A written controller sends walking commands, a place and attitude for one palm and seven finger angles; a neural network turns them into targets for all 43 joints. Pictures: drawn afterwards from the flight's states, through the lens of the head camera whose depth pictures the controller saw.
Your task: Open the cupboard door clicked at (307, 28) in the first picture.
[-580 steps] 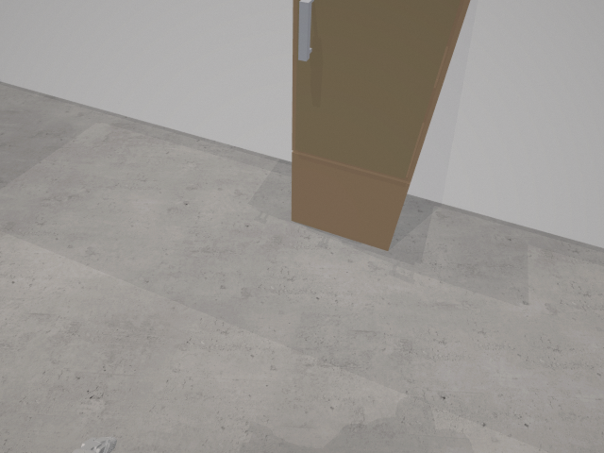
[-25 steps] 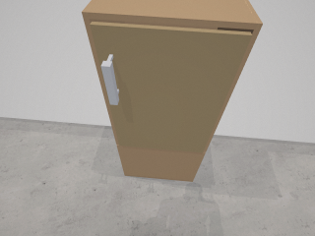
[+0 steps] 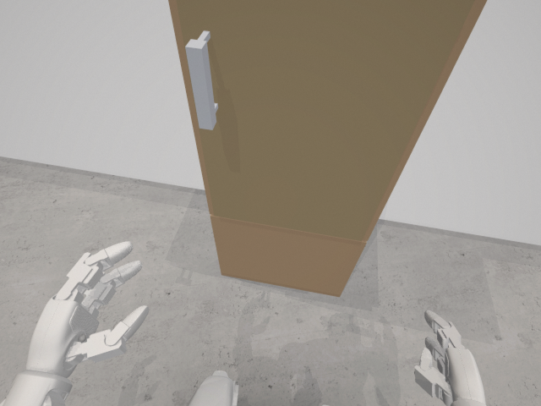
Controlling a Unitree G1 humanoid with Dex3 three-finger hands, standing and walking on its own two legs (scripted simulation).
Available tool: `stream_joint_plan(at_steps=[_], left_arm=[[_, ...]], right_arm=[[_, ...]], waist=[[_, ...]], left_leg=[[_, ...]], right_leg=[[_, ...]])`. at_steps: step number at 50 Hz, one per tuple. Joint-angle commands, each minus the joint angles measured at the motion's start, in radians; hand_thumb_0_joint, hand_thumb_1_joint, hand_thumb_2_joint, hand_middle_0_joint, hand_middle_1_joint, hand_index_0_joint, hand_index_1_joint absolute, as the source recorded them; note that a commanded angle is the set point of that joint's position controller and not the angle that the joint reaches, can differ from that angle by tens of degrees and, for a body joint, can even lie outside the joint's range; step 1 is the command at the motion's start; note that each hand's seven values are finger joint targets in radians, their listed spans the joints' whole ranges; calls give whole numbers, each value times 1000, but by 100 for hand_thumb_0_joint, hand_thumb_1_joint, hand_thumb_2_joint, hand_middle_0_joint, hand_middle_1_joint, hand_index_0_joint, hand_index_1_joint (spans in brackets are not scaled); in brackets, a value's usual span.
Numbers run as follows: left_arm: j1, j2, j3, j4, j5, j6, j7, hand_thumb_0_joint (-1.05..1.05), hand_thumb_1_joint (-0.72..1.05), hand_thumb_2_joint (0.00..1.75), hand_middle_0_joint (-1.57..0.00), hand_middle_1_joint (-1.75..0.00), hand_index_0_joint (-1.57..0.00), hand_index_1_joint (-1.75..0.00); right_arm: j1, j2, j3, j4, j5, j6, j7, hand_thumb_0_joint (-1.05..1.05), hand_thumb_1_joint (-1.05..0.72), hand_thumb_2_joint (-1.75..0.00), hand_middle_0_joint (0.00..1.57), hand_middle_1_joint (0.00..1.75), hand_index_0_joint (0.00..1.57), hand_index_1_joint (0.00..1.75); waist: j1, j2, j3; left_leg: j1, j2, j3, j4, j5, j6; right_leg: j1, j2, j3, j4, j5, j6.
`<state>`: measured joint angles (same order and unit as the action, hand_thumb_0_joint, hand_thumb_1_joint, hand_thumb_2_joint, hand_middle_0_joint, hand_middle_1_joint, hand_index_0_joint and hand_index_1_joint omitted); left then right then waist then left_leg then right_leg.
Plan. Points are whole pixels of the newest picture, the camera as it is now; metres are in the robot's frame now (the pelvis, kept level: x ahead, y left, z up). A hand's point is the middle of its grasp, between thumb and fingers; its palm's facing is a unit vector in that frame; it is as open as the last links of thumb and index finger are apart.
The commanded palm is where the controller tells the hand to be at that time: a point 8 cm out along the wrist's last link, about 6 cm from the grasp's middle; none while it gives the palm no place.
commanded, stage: raise the hand with hooked fingers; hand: left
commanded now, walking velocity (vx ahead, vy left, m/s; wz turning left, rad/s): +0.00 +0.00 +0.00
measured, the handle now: (206, 82) +0.58 +0.18 +0.16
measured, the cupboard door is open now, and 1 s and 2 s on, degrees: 0 0 0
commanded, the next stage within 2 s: move the hooked fingers beside the handle in 1.54 s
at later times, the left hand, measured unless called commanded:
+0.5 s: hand (79, 259) +0.26 +0.27 +0.11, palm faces -0.08 -1.00 -0.05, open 12.4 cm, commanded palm +0.23 +0.33 +0.12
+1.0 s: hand (25, 197) +0.29 +0.32 +0.18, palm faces -0.04 -1.00 -0.06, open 13.9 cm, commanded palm +0.27 +0.37 +0.18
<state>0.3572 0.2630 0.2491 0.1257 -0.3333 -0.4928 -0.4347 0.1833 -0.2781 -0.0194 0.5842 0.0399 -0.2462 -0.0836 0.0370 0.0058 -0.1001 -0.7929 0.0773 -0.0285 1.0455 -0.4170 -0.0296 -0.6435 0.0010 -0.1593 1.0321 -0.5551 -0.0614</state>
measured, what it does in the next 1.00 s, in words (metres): rises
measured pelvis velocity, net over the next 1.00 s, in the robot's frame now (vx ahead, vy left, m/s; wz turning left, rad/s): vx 0.01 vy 0.05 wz -0.01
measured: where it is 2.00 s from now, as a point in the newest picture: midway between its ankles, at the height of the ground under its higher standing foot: outside the picture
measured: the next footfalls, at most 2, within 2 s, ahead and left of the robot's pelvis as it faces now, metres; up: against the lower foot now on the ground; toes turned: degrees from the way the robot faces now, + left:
none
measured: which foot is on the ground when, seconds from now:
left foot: down 0.00-1.00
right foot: down 0.00-1.00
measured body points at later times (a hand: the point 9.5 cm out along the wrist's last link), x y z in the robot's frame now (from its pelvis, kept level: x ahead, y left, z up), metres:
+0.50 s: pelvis +0.00 +0.05 +0.04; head +0.03 +0.06 +0.48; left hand +0.26 +0.32 +0.11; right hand +0.14 -0.22 -0.03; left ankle +0.06 +0.14 -0.67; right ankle -0.01 -0.08 -0.67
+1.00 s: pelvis +0.01 +0.05 +0.06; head +0.01 +0.06 +0.51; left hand +0.29 +0.37 +0.18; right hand +0.17 -0.18 -0.01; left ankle +0.06 +0.14 -0.67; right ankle -0.01 -0.08 -0.67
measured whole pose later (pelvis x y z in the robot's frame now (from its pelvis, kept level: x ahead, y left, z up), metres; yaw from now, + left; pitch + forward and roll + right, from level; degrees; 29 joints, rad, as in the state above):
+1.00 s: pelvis +0.01 +0.05 +0.06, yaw -1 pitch +1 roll -2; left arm -0.07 0.46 0.41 0.29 -0.34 -0.08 -0.51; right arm 0.26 -0.26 0.09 0.59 0.06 -0.22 -0.10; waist 0.02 0.03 -0.03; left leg -0.42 0.03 0.04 0.66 -0.26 0.04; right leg -0.27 -0.03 -0.10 0.59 -0.34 0.01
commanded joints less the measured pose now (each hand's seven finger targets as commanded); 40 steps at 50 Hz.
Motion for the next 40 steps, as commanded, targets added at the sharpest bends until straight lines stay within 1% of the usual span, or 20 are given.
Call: stream_joint_plan(at_steps=[1, 3, 5, 8, 10, 12, 14, 15, 16, 17, 19, 20, 22, 25, 27, 29, 30, 34, 37, 40], left_arm=[[-206, 241, 107, -177, -30, 39, -50, 0, 22, 61, -25, -74, -25, -74], [-141, 249, 154, -166, -44, 97, -45, 0, 18, 59, -25, -76, -25, -76], [-76, 250, 205, -105, -67, 142, -32, 0, 13, 57, -25, -80, -25, -80], [-107, 227, 192, -141, -74, 135, -6, 0, 6, 54, -26, -84, -26, -84], [-111, 231, 192, -132, -73, 124, -2, 0, 1, 52, -26, -87, -26, -87], [-135, 222, 170, -146, -65, 106, -5, 0, -3, 50, -27, -90, -27, -90], [-176, 217, 143, -161, -60, 102, -5, 0, -8, 48, -27, -93, -27, -93], [-212, 239, 155, -162, -62, 104, -7, 0, -10, 47, -27, -94, -27, -94], [-236, 259, 161, -171, -60, 105, -8, 0, -13, 46, -27, -96, -27, -96], [-254, 262, 163, -183, -56, 105, -7, 0, -15, 45, -27, -98, -27, -98], [-277, 268, 166, -197, -55, 113, -1, 0, -20, 43, -28, -100, -28, -100], [-302, 297, 183, -196, -55, 120, 1, 0, -22, 42, -28, -102, -28, -102], [-319, 286, 173, -210, -51, 135, 4, 0, -27, 40, -28, -105, -28, -105], [-340, 311, 191, -186, -46, 172, 7, 0, -34, 37, -29, -110, -29, -110], [-370, 305, 180, -192, -43, 202, 4, 0, -38, 35, -29, -112, -29, -112], [-375, 307, 185, -156, -41, 237, 0, 0, -43, 33, -29, -115, -29, -115], [-402, 321, 193, -139, -44, 254, -8, 0, -45, 32, -30, -117, -30, -117], [-493, 332, 184, -155, -31, 289, -15, 0, -50, 30, -30, -120, -30, -120], [-549, 362, 207, -132, -31, 308, -24, 0, -50, 30, -30, -120, -30, -120], [-603, 381, 214, -114, -30, 323, -37, 0, -50, 30, -30, -120, -30, -120]], right_arm=[[7, -116, -35, -117, 10, -56, -19, 0, -90, -90, 20, 30, 20, 30], [-5, -106, -34, -131, 9, -52, -13, 0, -90, -90, 20, 30, 20, 30], [-22, -96, -36, -141, 9, -43, -7, 0, -90, -90, 20, 30, 20, 30], [-9, -95, -30, -145, 6, -42, 2, 0, -90, -90, 20, 30, 20, 30], [-3, -102, -33, -148, 4, -47, 5, 0, -90, -90, 20, 30, 20, 30], [17, -110, -33, -147, 6, -54, 9, 0, -90, -90, 20, 30, 20, 30], [22, -116, -29, -146, 9, -63, 8, 0, -90, -90, 20, 30, 20, 30], [28, -124, -28, -145, 7, -66, 6, 0, -90, -90, 20, 30, 20, 30], [30, -128, -27, -144, 10, -68, 2, 0, -90, -90, 20, 30, 20, 30], [34, -128, -26, -140, 11, -72, -1, 0, -90, -90, 20, 30, 20, 30], [32, -128, -22, -140, 13, -78, -5, 0, -90, -90, 20, 30, 20, 30], [33, -133, -20, -139, 12, -78, -7, 0, -90, -90, 20, 30, 20, 30], [28, -128, -15, -140, 15, -77, -8, 0, -90, -90, 20, 30, 20, 30], [29, -135, -9, -142, 15, -72, -8, 0, -90, -90, 20, 30, 20, 30], [19, -132, -5, -148, 18, -66, -8, 0, -90, -90, 20, 30, 20, 30], [19, -132, -3, -151, 20, -60, -10, 0, -90, -90, 20, 30, 20, 30], [19, -136, 3, -153, 19, -55, -10, 0, -90, -90, 20, 30, 20, 30], [6, -131, 10, -160, 22, -48, -16, 0, -90, -90, 20, 30, 20, 30], [7, -134, 16, -159, 21, -42, -21, 0, -90, -90, 20, 30, 20, 30], [7, -136, 22, -152, 20, -40, -26, 0, -90, -90, 20, 30, 20, 30]], waist=[[-63, 63, -159], [-30, 50, -209], [-1, -19, -187], [-12, -17, -161], [-11, -47, -136], [-24, -23, -154], [-38, 20, -134], [-38, 8, -122], [-39, 13, -139], [-39, 43, -159], [-38, 65, -159], [-34, 70, -151], [-35, 108, -160], [-27, 103, -132], [-29, 131, -126], [-31, 101, -110], [-23, 114, -89], [-33, 143, -98], [-32, 110, -111], [-33, 120, -110]], left_leg=[[205, -57, 13, -128, 184, 71], [241, -60, 14, -170, 237, 68], [239, -62, 9, -196, 259, 62], [254, -67, 17, -238, 242, 57], [272, -65, 15, -252, 251, 58], [302, -66, 22, -273, 242, 61], [328, -66, 23, -290, 210, 63], [334, -64, 17, -296, 206, 63], [344, -64, 16, -308, 193, 64], [371, -63, 14, -320, 188, 64], [402, -60, 6, -344, 172, 63], [411, -59, 1, -350, 180, 63], [450, -57, -4, -374, 181, 60], [465, -52, -21, -405, 197, 53], [487, -50, -24, -425, 191, 50], [493, -47, -29, -439, 183, 49], [487, -51, -29, -447, 190, 47], [539, -46, -43, -479, 158, 44], [560, -46, -49, -496, 166, 44], [590, -47, -55, -511, 181, 42]], right_leg=[[64, -32, 267, -325, 272, 87], [133, -33, 237, -322, 356, 88], [170, -30, 226, -329, 411, 98], [160, -25, 197, -345, 385, 95], [151, -12, 184, -344, 388, 88], [134, 0, 157, -345, 349, 77], [101, 6, 142, -356, 294, 69], [102, 11, 138, -357, 281, 64], [105, 11, 137, -364, 259, 63], [107, 13, 126, -362, 250, 59], [104, 17, 109, -367, 237, 55], [116, 22, 108, -368, 246, 49], [123, 24, 95, -375, 257, 47], [153, 32, 78, -382, 281, 38], [155, 30, 74, -395, 286, 39], [158, 32, 69, -409, 288, 42], [174, 37, 70, -419, 296, 35], [175, 34, 68, -440, 279, 36], [203, 37, 67, -459, 286, 35], [221, 38, 70, -476, 301, 31]])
